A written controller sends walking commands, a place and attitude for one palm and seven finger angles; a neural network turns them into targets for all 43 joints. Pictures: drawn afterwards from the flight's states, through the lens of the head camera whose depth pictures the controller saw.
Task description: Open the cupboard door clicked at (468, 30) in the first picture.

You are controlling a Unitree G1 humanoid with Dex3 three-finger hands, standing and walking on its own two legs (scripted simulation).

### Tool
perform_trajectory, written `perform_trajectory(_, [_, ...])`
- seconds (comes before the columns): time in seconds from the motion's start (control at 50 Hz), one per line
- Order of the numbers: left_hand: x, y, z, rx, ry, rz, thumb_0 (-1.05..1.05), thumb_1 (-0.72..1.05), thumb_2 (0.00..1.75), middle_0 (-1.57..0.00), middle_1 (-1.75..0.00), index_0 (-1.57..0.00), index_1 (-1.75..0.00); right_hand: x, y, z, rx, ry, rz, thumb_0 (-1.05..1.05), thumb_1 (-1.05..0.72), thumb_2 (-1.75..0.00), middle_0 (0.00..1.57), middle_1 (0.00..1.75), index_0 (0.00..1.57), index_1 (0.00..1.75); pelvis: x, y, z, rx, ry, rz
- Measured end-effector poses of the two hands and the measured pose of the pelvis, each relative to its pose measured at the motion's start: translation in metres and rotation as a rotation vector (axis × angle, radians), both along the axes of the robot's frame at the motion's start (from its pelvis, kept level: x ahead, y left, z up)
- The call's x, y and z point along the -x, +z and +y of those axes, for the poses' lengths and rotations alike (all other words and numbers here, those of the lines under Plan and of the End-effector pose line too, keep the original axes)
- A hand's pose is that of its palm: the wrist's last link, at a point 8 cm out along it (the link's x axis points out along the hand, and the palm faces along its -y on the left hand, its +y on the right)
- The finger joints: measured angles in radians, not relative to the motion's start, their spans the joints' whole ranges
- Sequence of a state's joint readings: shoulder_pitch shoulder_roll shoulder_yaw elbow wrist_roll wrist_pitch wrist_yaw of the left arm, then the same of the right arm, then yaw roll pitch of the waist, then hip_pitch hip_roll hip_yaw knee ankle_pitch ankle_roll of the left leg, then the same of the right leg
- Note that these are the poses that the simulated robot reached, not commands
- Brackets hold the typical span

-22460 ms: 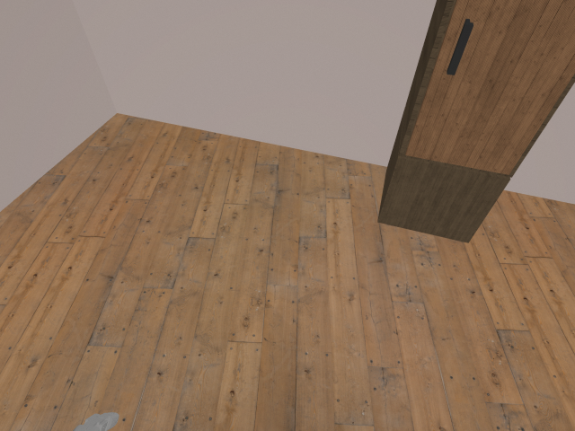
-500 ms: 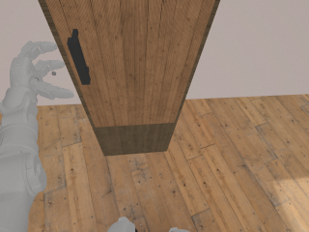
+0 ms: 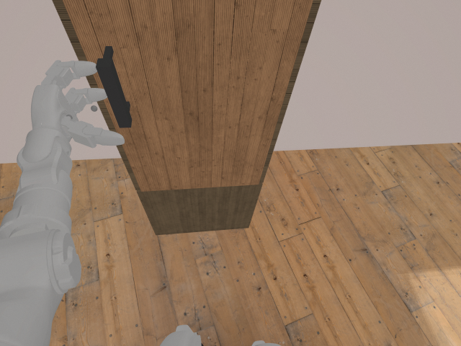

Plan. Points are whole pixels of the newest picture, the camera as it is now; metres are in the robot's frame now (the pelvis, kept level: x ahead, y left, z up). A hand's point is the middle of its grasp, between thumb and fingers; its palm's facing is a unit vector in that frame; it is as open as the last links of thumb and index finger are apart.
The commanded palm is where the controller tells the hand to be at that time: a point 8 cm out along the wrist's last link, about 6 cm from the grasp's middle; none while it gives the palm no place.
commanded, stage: slide the fingers in behind the handle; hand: left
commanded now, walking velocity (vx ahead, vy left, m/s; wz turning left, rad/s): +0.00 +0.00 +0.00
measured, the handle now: (117, 89) +0.54 +0.18 +0.11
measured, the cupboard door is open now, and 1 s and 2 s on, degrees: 0 0 0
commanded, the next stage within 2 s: close the thumb around the handle in 1.18 s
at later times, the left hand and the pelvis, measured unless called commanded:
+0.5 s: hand (105, 107) +0.49 +0.19 +0.11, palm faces +0.07 -1.00 +0.02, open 13.9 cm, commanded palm +0.47 +0.22 +0.11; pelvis +0.00 -0.01 +0.00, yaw +1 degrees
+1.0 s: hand (126, 110) +0.49 +0.16 +0.12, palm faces +0.06 -1.00 +0.03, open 14.0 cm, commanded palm +0.46 +0.21 +0.11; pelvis +0.00 -0.01 +0.00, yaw +0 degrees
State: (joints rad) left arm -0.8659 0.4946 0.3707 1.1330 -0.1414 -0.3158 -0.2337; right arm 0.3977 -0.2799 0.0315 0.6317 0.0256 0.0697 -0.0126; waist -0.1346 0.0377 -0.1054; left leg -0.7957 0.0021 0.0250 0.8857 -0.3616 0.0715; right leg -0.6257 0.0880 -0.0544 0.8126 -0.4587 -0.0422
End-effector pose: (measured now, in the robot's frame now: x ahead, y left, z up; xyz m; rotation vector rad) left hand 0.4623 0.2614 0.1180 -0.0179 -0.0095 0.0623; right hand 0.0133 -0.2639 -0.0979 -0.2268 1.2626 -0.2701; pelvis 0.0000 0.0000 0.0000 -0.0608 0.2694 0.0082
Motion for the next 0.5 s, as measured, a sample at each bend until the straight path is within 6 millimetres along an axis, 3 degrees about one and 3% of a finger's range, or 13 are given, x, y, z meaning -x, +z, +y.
perform_trajectory(0.16, [-0.005,-0.003,-0.013,0.008,-0.007,0.037,-0.01,-0.50,0.30,-0.30,-1.20,-0.30,-1.20,0.009,-0.001,-0.005,0.000,-0.008,0.019,0.00,-0.91,-0.90,0.21,0.30,0.20,0.30,0.002,0.000,-0.004,-0.003,0.002,0.002])
perform_trajectory(0.32, [-0.007,-0.004,-0.012,0.002,0.013,0.025,-0.01,-0.50,0.30,-0.33,-1.22,-0.34,-1.23,0.017,-0.001,-0.009,0.002,-0.010,0.039,0.00,-0.91,-0.90,0.21,0.30,0.20,0.30,0.002,-0.001,-0.008,-0.004,0.004,0.014])
perform_trajectory(0.5, [-0.006,-0.004,-0.016,0.006,0.006,0.025,-0.01,-0.50,0.30,-0.31,-1.21,-0.32,-1.23,0.013,-0.002,-0.010,-0.003,-0.002,0.040,0.00,-0.91,-0.90,0.21,0.30,0.20,0.30,0.000,-0.001,-0.009,-0.002,0.010,0.014])
